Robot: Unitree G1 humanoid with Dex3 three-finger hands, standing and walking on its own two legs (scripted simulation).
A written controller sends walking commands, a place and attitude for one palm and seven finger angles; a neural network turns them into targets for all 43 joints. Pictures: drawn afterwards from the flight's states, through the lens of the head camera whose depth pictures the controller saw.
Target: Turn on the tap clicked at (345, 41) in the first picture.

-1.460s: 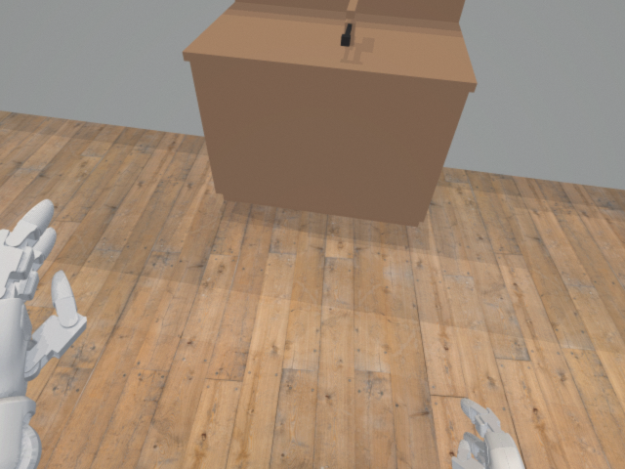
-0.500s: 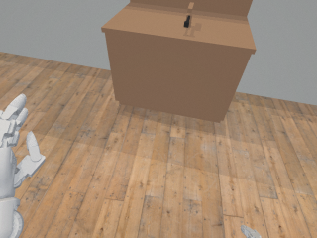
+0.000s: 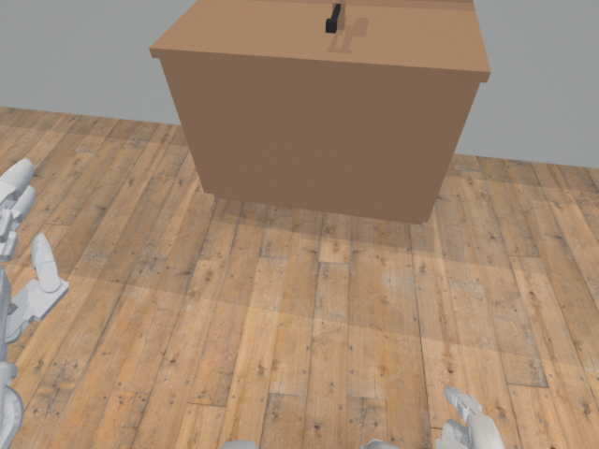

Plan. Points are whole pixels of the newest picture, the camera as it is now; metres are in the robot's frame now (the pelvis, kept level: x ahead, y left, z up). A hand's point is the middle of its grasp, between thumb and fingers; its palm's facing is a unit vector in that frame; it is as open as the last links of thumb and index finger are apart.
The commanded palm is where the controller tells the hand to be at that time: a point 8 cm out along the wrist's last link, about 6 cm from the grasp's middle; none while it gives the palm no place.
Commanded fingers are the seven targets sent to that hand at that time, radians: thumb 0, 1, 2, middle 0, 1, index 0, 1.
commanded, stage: walk to a spot facing it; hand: left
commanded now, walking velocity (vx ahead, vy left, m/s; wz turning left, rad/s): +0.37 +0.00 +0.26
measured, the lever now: (331, 25) +1.12 -0.01 +0.06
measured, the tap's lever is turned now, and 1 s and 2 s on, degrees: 0 0 0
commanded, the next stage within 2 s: turn to face it in 0.72 s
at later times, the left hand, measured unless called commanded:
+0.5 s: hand (79, 169) +0.37 +0.28 +0.20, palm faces +0.51 -0.78 -0.36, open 7.5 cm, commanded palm +0.29 +0.31 +0.20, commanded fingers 0.00 0.90 0.90 -0.20 -0.30 -0.20 -0.30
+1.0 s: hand (111, 130) +0.44 +0.27 +0.20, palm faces +0.59 -0.70 -0.41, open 7.5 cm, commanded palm +0.38 +0.30 +0.20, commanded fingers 0.00 0.90 0.90 -0.20 -0.30 -0.20 -0.30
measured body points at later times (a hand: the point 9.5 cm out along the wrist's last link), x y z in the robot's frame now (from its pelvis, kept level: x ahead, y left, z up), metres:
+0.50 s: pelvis +0.16 +0.01 +0.01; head +0.17 +0.03 +0.46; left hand +0.34 +0.32 +0.22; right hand +0.36 -0.18 -0.07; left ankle +0.20 +0.13 -0.71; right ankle +0.12 -0.10 -0.64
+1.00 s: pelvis +0.29 +0.00 +0.01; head +0.32 +0.01 +0.46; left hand +0.40 +0.30 +0.22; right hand +0.52 -0.23 -0.06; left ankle +0.30 +0.13 -0.71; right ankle +0.31 -0.13 -0.71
